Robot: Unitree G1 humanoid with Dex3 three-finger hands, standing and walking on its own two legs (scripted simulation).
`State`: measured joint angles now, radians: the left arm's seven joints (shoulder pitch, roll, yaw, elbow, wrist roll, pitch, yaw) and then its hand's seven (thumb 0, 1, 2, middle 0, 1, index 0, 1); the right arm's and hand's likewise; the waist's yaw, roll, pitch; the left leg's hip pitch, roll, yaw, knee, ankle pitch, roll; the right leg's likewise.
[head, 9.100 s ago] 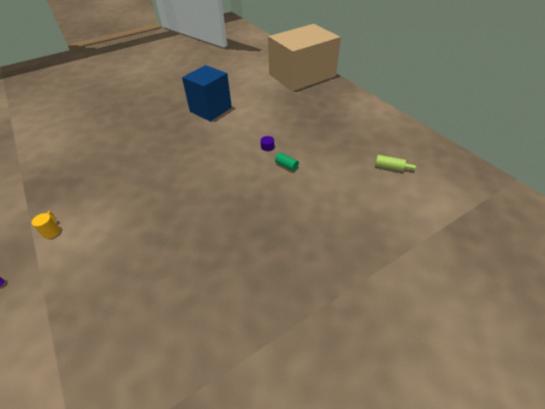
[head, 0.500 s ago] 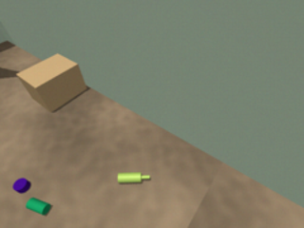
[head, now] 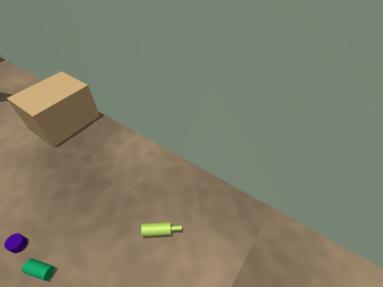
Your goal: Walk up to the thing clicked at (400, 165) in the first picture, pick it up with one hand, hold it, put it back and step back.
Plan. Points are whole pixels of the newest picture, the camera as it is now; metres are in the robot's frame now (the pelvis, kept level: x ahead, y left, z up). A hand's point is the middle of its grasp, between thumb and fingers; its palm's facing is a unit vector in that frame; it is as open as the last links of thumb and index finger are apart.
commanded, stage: walk up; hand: left
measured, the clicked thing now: (162, 228) +0.56 +0.17 -0.75
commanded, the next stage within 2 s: stand in 0.48 s
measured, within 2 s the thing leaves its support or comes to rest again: neither
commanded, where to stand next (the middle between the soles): +0.16 -0.02 m, yaw +0 degrees
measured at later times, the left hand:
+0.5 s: hand out of the picture +0.09 +0.26 -0.16, palm faces -0.04 -0.94 -0.33, open 7.4 cm
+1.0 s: hand out of the picture +0.10 +0.26 -0.15, palm faces -0.02 -0.94 -0.34, open 7.4 cm
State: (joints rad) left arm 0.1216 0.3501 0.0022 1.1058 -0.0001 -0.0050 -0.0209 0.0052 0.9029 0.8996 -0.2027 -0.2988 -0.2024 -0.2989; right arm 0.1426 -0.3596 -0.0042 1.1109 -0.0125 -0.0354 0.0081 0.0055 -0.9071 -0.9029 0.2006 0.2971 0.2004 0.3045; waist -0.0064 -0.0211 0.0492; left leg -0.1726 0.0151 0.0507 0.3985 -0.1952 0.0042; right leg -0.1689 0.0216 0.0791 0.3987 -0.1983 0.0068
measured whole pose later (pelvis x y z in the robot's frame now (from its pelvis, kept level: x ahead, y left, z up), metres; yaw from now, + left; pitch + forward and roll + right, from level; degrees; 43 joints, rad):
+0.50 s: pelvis +0.01 +0.01 +0.00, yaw -1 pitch -2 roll +0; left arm 0.10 0.35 0.00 1.14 0.01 -0.01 -0.01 0.00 0.90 0.90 -0.20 -0.30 -0.20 -0.30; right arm 0.06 -0.34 -0.02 1.12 -0.01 -0.03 0.01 0.00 -0.91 -0.90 0.20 0.30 0.20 0.30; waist 0.00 -0.01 0.05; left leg -0.12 0.01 0.07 0.33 -0.18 0.01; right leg -0.12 0.01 0.10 0.34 -0.18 0.02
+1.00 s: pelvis +0.02 +0.01 +0.01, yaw +1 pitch -2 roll +0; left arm 0.10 0.35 -0.01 1.13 0.01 -0.02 0.00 0.00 0.90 0.90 -0.20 -0.30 -0.20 -0.30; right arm 0.08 -0.34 -0.01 1.16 -0.01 -0.02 0.01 0.00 -0.91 -0.90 0.20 0.30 0.20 0.30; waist -0.01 -0.01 0.03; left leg -0.11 0.00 0.04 0.30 -0.17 0.01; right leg -0.10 0.00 0.07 0.30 -0.18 0.02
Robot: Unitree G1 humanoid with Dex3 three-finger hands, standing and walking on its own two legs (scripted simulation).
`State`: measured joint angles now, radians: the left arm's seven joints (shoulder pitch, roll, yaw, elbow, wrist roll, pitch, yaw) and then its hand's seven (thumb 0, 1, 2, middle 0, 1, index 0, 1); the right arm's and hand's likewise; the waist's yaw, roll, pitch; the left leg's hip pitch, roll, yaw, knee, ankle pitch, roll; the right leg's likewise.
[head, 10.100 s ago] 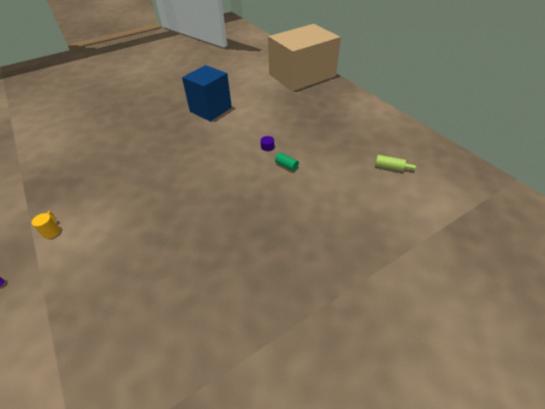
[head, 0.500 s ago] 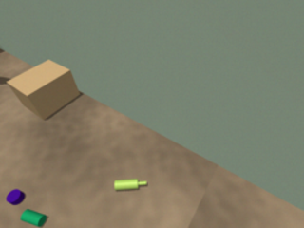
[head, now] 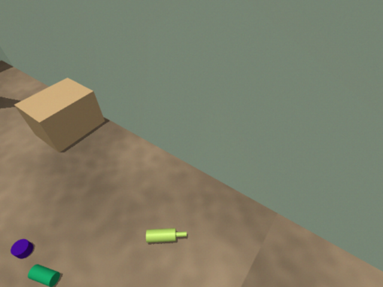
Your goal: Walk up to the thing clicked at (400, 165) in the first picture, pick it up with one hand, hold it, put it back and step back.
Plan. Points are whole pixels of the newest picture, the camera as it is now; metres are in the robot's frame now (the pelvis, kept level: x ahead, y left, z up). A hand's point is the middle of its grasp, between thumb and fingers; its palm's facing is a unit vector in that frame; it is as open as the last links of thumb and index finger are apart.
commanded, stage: stand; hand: left
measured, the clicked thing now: (166, 234) +0.55 +0.16 -0.75
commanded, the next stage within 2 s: none
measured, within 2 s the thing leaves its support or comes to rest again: neither
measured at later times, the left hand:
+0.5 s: hand out of the picture +0.06 +0.25 -0.16, palm faces -0.02 -0.94 -0.34, open 7.4 cm
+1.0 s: hand out of the picture +0.06 +0.25 -0.16, palm faces -0.01 -0.94 -0.34, open 7.4 cm
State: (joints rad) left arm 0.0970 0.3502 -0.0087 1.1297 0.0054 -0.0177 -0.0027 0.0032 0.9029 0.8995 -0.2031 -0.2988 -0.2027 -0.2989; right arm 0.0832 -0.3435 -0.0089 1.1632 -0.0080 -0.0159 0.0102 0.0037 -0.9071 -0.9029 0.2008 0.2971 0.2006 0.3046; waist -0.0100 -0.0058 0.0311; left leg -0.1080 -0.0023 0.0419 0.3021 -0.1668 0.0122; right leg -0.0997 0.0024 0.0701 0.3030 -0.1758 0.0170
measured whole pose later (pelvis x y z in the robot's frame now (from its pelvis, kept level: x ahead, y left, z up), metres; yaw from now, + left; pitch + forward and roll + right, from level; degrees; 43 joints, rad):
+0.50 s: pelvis +0.00 +0.00 +0.00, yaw +1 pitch -2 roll +0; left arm 0.13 0.35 -0.01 1.13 0.01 -0.02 0.00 0.00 0.90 0.90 -0.20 -0.30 -0.20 -0.30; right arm 0.10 -0.35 -0.01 1.16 -0.01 -0.02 0.01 0.00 -0.91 -0.90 0.20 0.30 0.20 0.30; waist 0.00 -0.01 0.04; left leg -0.11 -0.01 0.03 0.30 -0.16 0.01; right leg -0.10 0.00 0.05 0.30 -0.17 0.02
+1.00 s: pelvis +0.00 +0.00 +0.00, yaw +2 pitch -2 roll +0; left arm 0.13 0.35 -0.01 1.12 0.01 -0.02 0.00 0.00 0.90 0.90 -0.20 -0.30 -0.20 -0.30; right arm 0.10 -0.35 0.00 1.15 -0.01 -0.02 0.01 0.00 -0.91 -0.90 0.20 0.30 0.20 0.30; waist 0.00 -0.01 0.04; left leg -0.11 -0.01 0.02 0.31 -0.16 0.01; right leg -0.09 -0.01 0.04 0.30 -0.18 0.02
